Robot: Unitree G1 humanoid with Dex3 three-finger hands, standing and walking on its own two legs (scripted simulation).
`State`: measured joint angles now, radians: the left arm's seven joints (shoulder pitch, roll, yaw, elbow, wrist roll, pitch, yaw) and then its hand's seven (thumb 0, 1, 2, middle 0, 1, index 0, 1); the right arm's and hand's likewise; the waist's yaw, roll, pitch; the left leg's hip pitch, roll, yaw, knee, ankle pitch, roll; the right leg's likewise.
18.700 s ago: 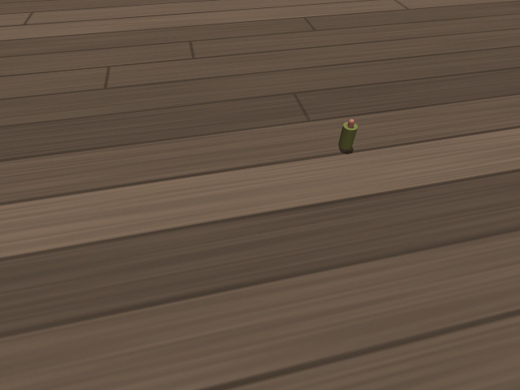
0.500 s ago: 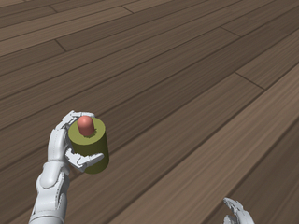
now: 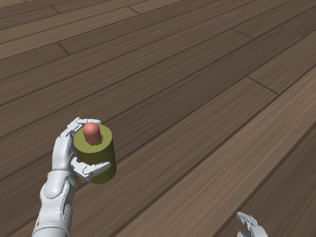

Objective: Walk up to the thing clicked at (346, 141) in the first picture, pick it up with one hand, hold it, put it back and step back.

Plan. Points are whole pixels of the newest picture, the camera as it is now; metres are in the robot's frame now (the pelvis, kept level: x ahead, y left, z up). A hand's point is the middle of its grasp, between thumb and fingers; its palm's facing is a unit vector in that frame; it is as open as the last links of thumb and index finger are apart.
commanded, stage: hold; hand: left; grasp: from the side
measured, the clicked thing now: (96, 150) +0.33 +0.16 +0.05
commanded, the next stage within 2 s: crouch in 1.44 s
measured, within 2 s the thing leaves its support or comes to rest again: neither
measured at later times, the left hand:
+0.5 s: hand (94, 148) +0.33 +0.16 +0.06, palm faces -0.01 -1.00 +0.02, open 11.7 cm
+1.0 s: hand (93, 147) +0.33 +0.16 +0.06, palm faces -0.01 -1.00 +0.02, open 11.7 cm
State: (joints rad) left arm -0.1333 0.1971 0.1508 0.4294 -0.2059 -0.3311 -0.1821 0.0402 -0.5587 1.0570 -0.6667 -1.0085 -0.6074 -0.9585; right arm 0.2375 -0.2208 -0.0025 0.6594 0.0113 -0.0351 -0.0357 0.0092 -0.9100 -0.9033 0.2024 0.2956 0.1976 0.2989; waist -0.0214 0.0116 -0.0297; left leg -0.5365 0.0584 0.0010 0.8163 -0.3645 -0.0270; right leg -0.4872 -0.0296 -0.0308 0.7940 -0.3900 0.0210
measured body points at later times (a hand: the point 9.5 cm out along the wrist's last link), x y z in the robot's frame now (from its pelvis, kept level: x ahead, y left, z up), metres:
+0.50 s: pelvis +0.00 +0.00 +0.00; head +0.04 +0.00 +0.45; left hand +0.32 +0.21 +0.06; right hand +0.14 -0.25 -0.10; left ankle +0.03 +0.13 -0.70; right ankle +0.01 -0.13 -0.70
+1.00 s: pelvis +0.01 +0.00 +0.00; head +0.04 +0.00 +0.45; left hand +0.33 +0.22 +0.06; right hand +0.14 -0.25 -0.10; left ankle +0.03 +0.13 -0.70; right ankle +0.01 -0.13 -0.70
